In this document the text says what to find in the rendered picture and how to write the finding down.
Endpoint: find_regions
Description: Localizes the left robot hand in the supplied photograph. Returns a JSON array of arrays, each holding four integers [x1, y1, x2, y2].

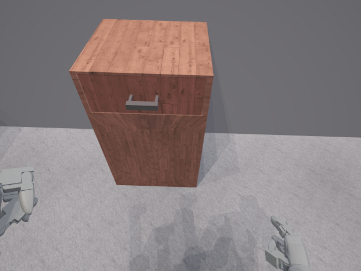
[[0, 167, 38, 236]]

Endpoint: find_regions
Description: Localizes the right robot hand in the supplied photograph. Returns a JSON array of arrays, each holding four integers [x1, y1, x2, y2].
[[265, 216, 310, 271]]

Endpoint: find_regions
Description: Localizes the handle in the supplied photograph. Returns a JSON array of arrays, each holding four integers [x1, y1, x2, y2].
[[125, 95, 159, 111]]

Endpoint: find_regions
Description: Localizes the cabinet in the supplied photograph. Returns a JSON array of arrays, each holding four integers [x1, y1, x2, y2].
[[69, 19, 214, 187]]

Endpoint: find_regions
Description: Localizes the drawer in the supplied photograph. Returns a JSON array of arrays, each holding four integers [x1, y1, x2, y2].
[[77, 73, 206, 115]]

